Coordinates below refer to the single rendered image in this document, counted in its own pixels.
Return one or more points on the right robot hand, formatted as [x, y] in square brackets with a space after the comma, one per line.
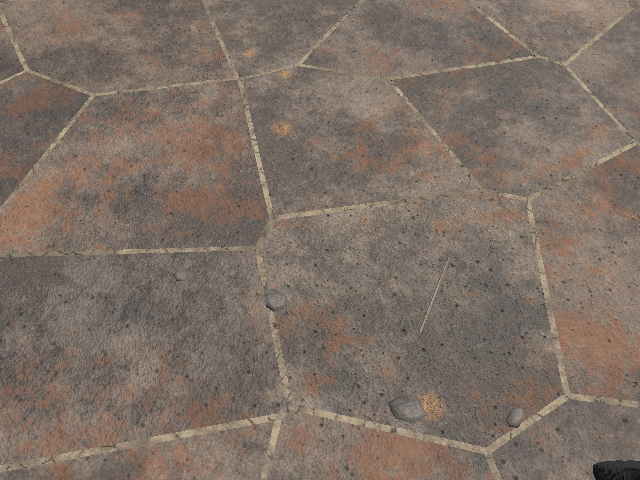
[617, 470]

